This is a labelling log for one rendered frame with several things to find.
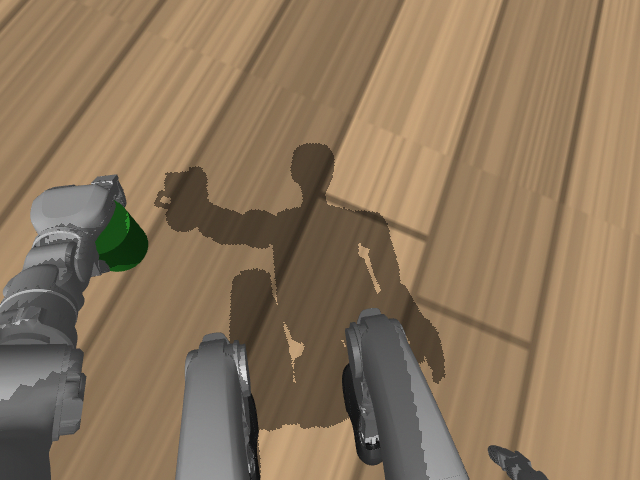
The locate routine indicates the right robot foot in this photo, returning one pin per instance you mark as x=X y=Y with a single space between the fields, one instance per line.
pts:
x=370 y=454

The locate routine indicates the left robot hand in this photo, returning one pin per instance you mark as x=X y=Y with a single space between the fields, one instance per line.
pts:
x=88 y=208

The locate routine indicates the right robot hand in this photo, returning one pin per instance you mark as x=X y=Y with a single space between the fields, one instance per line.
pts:
x=517 y=466

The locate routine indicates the mug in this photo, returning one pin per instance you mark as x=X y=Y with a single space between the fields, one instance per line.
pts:
x=122 y=244

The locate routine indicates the left robot arm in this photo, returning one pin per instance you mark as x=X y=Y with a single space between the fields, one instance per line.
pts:
x=41 y=383

